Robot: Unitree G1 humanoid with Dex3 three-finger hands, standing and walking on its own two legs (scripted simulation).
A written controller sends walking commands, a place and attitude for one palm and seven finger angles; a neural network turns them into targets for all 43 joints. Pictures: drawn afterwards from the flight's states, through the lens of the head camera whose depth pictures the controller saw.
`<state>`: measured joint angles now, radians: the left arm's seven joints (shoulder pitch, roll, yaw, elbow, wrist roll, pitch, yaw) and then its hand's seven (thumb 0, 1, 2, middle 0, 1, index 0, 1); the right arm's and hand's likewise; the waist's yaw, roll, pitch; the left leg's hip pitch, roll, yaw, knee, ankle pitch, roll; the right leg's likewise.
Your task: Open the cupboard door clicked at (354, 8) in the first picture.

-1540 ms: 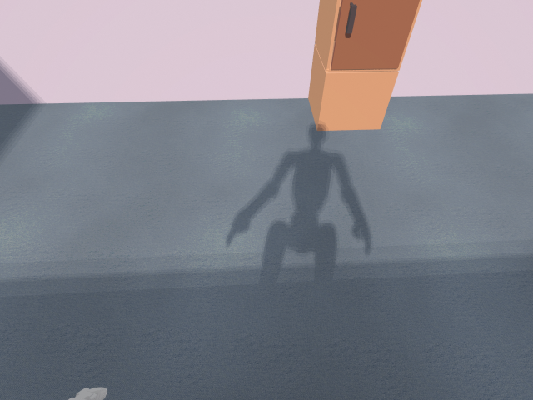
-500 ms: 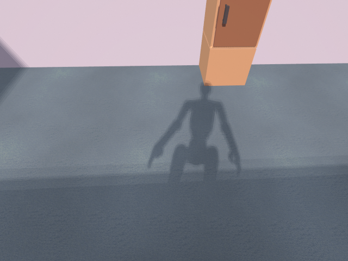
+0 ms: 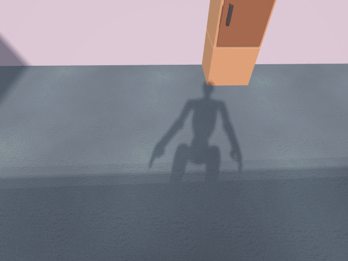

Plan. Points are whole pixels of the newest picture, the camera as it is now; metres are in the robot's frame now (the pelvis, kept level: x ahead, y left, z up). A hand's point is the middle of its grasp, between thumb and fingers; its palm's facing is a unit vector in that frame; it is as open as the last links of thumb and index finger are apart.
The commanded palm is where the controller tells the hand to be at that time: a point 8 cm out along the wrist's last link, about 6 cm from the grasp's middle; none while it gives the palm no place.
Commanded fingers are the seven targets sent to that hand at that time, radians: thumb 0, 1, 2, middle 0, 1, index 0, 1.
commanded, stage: walk to a spot facing it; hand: left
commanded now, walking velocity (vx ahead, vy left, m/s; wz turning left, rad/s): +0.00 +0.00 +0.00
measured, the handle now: (229, 13) +1.78 -0.30 -0.09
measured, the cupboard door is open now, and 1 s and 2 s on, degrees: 0 0 0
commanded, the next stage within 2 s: none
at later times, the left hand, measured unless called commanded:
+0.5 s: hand out of the picture +0.06 +0.16 -0.18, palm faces -0.07 -0.97 -0.22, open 7.4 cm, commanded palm none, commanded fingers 0.00 0.90 0.90 -0.20 -0.30 -0.20 -0.30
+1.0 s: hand (125, 193) +0.35 +0.19 -0.19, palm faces -0.34 -0.92 -0.20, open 7.4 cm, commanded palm none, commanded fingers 0.00 0.90 0.90 -0.20 -0.30 -0.20 -0.30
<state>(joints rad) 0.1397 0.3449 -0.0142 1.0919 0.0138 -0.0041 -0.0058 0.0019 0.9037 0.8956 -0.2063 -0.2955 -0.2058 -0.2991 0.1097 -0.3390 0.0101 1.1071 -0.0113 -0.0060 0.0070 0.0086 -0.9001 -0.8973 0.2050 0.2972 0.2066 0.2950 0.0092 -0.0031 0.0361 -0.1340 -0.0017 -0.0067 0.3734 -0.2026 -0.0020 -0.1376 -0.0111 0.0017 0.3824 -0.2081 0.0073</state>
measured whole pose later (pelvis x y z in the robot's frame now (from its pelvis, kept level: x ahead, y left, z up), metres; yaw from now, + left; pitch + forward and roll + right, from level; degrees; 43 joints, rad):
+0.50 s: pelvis +0.06 -0.03 -0.02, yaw -8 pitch -1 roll +0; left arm 0.37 0.19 0.03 1.02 0.02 -0.03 -0.02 0.00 0.91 0.90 -0.20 -0.30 -0.20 -0.30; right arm 0.27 -0.25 -0.02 1.07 -0.02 0.02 0.01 0.01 -0.90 -0.90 0.20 0.30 0.21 0.29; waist 0.04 0.04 0.03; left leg -0.36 0.08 0.06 1.01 -0.48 -0.02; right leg -0.22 0.05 -0.04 0.60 -0.37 -0.06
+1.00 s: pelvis +0.25 +0.00 -0.01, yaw -25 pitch -1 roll -1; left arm 0.29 0.26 0.10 1.01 0.03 0.00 -0.03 0.00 0.91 0.90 -0.20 -0.29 -0.20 -0.30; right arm 0.17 -0.15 -0.02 0.94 -0.03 -0.08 -0.01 0.00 -0.90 -0.90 0.20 0.30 0.21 0.29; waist 0.04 -0.05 0.05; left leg -0.27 0.09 0.20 0.56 -0.27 0.03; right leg -0.48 -0.03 -0.04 1.26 -0.36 -0.02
